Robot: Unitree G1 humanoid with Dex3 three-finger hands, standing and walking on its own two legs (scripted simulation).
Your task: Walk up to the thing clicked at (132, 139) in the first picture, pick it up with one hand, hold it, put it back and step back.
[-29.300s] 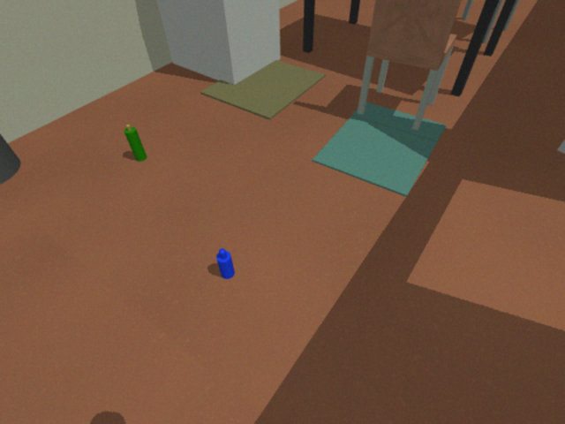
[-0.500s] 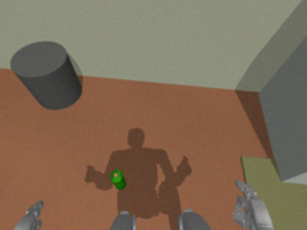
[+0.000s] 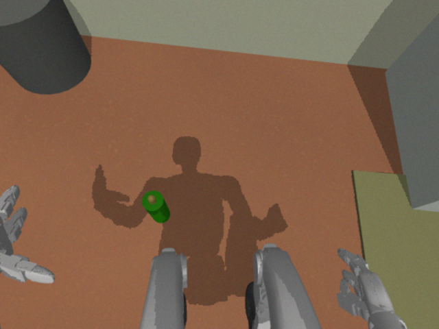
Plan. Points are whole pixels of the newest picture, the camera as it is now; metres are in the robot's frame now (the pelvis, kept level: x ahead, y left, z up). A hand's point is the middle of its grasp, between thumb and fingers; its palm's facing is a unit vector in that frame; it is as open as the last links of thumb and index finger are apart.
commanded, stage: go down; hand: left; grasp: from the side
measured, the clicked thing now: (156, 207) +0.44 +0.19 -0.44
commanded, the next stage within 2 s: approach in 1.42 s
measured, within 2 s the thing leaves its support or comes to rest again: neither
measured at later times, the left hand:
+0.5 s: hand (34, 219) +0.33 +0.37 -0.11, palm faces +0.12 -0.98 -0.16, open 17.3 cm
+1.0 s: hand (37, 213) +0.35 +0.38 -0.14, palm faces +0.10 -0.99 -0.13, open 17.4 cm
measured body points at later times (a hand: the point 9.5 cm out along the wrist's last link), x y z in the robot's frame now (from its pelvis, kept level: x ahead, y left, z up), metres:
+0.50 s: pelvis -0.03 +0.00 -0.08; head +0.17 +0.04 +0.32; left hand +0.32 +0.42 -0.10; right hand +0.13 -0.28 -0.19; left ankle +0.04 +0.13 -0.52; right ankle +0.06 -0.14 -0.52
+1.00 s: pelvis -0.04 +0.00 -0.13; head +0.16 +0.05 +0.27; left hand +0.34 +0.43 -0.13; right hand +0.12 -0.28 -0.23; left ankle +0.04 +0.13 -0.52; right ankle +0.06 -0.14 -0.52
